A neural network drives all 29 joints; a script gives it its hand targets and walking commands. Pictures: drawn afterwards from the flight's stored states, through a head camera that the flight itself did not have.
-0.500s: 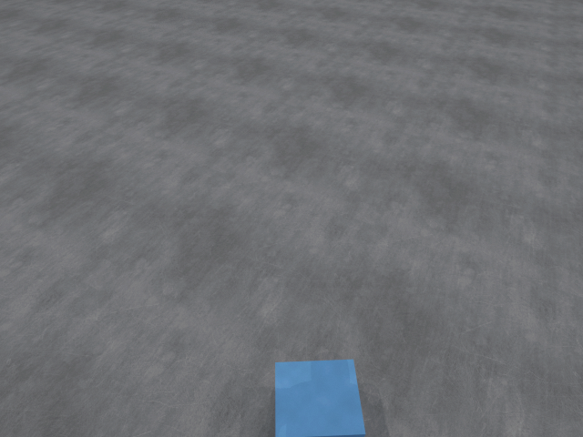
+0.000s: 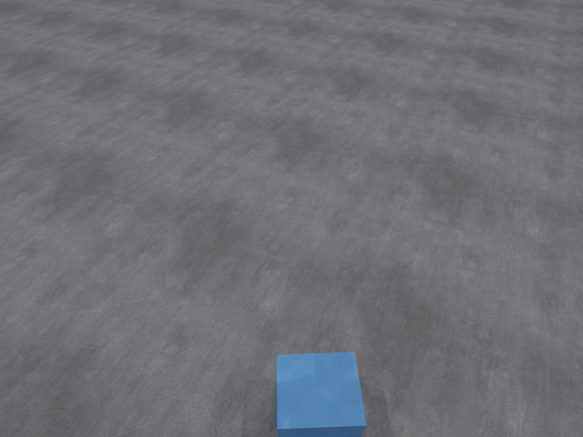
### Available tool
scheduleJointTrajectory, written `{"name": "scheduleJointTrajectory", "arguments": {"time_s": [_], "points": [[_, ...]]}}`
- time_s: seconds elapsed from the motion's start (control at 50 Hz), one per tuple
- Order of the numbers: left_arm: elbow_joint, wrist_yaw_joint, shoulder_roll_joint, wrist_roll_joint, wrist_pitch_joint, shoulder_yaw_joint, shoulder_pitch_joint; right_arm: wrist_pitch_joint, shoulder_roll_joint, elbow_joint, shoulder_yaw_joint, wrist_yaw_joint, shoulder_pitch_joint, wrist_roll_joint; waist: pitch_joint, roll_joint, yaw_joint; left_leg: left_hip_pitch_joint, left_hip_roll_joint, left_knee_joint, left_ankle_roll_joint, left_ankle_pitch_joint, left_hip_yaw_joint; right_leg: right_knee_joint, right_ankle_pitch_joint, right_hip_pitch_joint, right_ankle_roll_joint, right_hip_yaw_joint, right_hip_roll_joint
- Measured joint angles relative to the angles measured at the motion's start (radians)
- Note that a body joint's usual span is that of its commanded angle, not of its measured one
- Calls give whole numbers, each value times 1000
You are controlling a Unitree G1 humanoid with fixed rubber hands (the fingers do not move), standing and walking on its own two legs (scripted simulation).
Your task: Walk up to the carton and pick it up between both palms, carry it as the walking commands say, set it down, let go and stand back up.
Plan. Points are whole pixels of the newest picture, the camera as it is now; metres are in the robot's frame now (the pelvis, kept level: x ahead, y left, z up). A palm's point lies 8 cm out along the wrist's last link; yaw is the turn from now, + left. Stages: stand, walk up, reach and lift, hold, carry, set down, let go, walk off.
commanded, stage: reach and lift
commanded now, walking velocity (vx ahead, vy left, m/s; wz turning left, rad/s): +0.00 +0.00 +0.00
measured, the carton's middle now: (317, 399) +0.38 -0.05 -0.67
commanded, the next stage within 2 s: none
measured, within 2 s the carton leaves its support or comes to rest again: neither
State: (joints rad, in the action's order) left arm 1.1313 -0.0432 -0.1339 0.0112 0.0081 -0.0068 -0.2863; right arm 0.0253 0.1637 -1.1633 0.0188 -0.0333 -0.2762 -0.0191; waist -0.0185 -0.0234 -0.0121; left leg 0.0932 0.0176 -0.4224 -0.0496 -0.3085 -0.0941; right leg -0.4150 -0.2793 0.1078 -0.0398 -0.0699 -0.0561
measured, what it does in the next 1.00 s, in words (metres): lowers itself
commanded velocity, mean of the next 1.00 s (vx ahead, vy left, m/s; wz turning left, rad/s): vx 0.00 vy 0.00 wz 0.00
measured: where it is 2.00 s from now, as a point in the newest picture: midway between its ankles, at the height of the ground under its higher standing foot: outside the picture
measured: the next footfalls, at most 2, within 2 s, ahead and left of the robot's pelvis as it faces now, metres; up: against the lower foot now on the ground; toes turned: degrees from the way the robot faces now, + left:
none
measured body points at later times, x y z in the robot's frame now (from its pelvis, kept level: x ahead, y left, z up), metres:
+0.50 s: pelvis -0.07 -0.03 -0.06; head +0.07 -0.03 +0.37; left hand +0.09 +0.18 -0.19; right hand +0.10 -0.24 -0.20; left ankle -0.05 +0.08 -0.74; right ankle -0.04 -0.15 -0.74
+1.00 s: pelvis -0.18 -0.06 -0.12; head +0.06 -0.06 +0.26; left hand +0.26 +0.17 -0.21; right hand +0.27 -0.24 -0.22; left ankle -0.05 +0.08 -0.74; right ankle -0.04 -0.15 -0.74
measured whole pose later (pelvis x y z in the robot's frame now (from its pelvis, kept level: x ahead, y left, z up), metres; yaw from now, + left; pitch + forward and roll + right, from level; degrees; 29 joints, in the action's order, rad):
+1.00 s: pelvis -0.18 -0.06 -0.12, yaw +3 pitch +22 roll +0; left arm 0.88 0.03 -0.29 -0.04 -0.47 -0.19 0.93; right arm -0.53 0.22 -0.74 0.22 -0.10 0.88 0.08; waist -0.18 -0.02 -0.01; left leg 1.23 -0.03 -1.12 0.00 -0.28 -0.01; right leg -1.12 -0.28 1.23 0.03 -0.05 0.00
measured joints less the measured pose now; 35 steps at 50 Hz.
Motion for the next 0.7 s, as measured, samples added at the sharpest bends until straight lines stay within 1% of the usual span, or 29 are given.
{"name": "scheduleJointTrajectory", "arguments": {"time_s": [0.02, 0.04, 0.08, 0.12, 0.14, 0.16, 0.2, 0.24, 0.28, 0.3, 0.36, 0.42, 0.46, 0.5, 0.56, 0.64, 0.7], "points": [[-13, -1, -1, -14, -8, 5, -5, -12, 3, 13, -4, 0, -1, 9, 15, -2, 2, 20, -2, -10, 0, -3, -1, -9, -3, 20, 4, 2, 2], [-64, -5, -6, -49, -39, 16, -19, -52, 8, 67, -20, -2, -7, 33, 53, 0, 4, 85, -5, -51, -1, -17, -5, -55, -18, 89, 12, 7, 2], [-182, -15, -19, -82, -134, 31, 9, -160, 22, 227, -62, -14, 22, 70, 62, 5, 2, 197, -11, -155, -2, -54, -9, -161, -54, 203, 14, 14, 0], [-266, -22, -37, -106, -236, 46, 94, -253, 33, 345, -77, -24, 105, 102, 45, 8, -6, 286, -15, -234, -3, -73, -8, -237, -73, 291, 7, 14, -3], [-299, -23, -47, -116, -292, 51, 150, -302, 38, 392, -83, -27, 150, 114, 40, 11, -1, 327, -15, -259, -9, -73, -9, -264, -71, 333, 19, 15, -3], [-335, -24, -57, -130, -349, 58, 204, -356, 44, 430, -86, -30, 195, 124, 39, 13, 6, 368, -17, -279, -13, -73, -9, -285, -74, 375, 21, 16, -3], [-420, -28, -70, -142, -456, 59, 288, -462, 48, 491, -79, -28, 275, 128, 51, 13, 13, 452, -21, -310, -7, -69, -5, -311, -70, 454, 22, 13, -2], [-511, -28, -66, -124, -518, 45, 332, -526, 36, 554, -47, -21, 312, 99, 75, 8, 21, 527, -24, -328, -2, -60, 2, -322, -60, 523, 22, 8, 0], [-575, -20, -49, -98, -524, 37, 341, -533, 11, 607, -9, -12, 310, 56, 106, 0, 26, 587, -25, -337, 0, -51, 13, -325, -51, 579, 21, 25, 12], [-596, -12, -39, -84, -516, 31, 337, -525, -5, 625, 9, -5, 302, 26, 119, -3, 21, 612, -21, -340, 1, -45, 21, -326, -16, 599, 28, 44, 20], [-605, 16, 3, -19, -487, 0, 301, -496, -42, 637, 51, 18, 273, -38, 135, -12, 6, 662, -16, -345, 8, -34, 38, -343, -39, 647, 29, 51, 24], [-606, 46, 43, 22, -441, -38, 250, -445, -67, 647, 92, 41, 230, -51, 129, -11, 3, 722, -16, -375, 15, -31, 41, -378, -58, 706, 27, 53, 25], [-619, 63, 56, 26, -396, -59, 230, -412, -71, 662, 112, 46, 214, -55, 111, -12, 3, 775, -19, -416, 20, -35, 47, -421, -64, 759, 30, 48, 27], [-634, 70, 49, 20, -375, -71, 239, -397, -62, 676, 121, 52, 218, -33, 84, -4, 8, 825, -22, -462, 26, -38, 49, -475, -71, 813, 36, 47, 28], [-644, 72, 10, -2, -393, -87, 311, -423, -34, 698, 116, 44, 279, 20, 24, 4, 7, 887, -28, -533, 34, -40, 57, -552, -77, 876, 47, 40, 31], [-649, 82, -85, -33, -476, -96, 485, -509, 0, 754, 109, 7, 441, 89, -73, 16, -4, 936, -43, -618, 42, -38, 66, -635, -73, 925, 63, 31, 43], [-641, 81, -151, -42, -551, -103, 644, -588, 27, 770, 94, -15, 588, 135, -108, 38, 0, 963, -58, -666, 43, -36, 66, -681, -65, 957, 75, 31, 56]]}}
